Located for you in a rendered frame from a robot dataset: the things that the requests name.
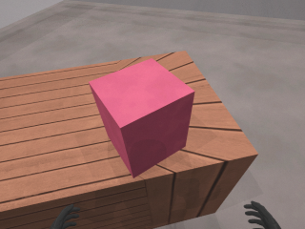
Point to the carton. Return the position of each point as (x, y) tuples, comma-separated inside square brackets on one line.
[(146, 111)]

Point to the pedestal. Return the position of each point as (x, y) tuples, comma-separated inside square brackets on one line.
[(55, 152)]

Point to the robot left hand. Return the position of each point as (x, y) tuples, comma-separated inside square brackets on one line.
[(60, 222)]

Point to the robot right hand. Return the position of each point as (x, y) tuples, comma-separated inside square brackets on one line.
[(266, 219)]

